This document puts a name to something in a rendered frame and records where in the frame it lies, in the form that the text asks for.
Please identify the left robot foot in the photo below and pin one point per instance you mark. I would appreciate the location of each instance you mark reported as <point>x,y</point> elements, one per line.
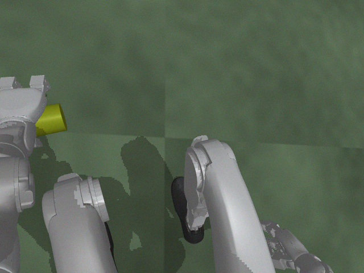
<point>110,240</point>

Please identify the left robot hand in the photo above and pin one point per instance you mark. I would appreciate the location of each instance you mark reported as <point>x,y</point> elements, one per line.
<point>28,103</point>

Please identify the can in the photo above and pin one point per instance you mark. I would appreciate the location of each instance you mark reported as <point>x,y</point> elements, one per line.
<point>51,121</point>

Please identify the right robot arm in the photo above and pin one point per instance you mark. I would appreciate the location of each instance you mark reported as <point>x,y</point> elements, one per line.
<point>309,263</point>

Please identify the left robot arm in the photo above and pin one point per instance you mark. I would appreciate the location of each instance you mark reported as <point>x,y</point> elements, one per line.
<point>17,185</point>

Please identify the right robot foot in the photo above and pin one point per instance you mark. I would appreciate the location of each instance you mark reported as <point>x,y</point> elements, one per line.
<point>180,204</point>

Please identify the right robot hand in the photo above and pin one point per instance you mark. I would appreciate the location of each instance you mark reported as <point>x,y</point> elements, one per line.
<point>288,247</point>

